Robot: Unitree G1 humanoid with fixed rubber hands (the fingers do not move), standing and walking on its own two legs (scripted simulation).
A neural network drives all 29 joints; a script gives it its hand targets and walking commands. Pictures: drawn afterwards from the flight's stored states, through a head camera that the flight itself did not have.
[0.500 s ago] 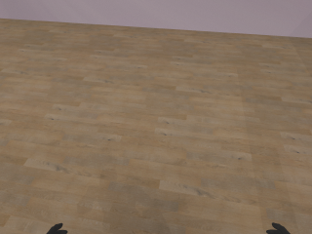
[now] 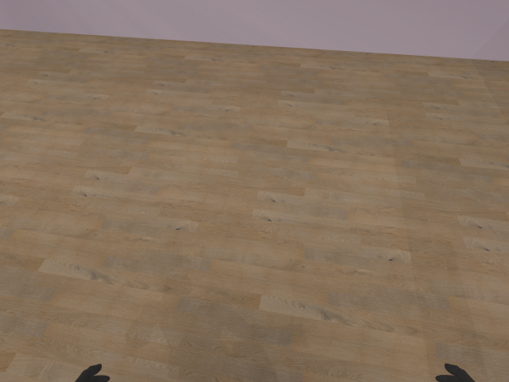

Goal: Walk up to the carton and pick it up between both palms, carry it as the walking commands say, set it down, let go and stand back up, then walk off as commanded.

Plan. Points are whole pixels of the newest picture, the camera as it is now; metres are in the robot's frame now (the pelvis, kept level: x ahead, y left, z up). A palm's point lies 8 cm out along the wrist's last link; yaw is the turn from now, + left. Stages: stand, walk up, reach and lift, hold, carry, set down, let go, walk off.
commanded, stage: stand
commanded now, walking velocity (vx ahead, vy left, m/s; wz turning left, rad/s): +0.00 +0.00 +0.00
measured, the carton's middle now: out of the picture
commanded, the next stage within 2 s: walk up in 0.26 s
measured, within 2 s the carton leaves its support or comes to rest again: neither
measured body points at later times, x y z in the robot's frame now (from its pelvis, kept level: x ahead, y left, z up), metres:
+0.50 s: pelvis +0.00 +0.00 +0.00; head +0.02 +0.00 +0.45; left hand +0.12 +0.32 -0.11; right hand +0.10 -0.33 -0.12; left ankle +0.00 +0.12 -0.75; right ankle -0.01 -0.13 -0.74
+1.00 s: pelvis -0.04 -0.01 -0.02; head +0.00 +0.03 +0.43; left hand -0.05 +0.29 -0.16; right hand +0.16 -0.24 -0.13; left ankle -0.08 +0.07 -0.75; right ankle +0.00 -0.16 -0.70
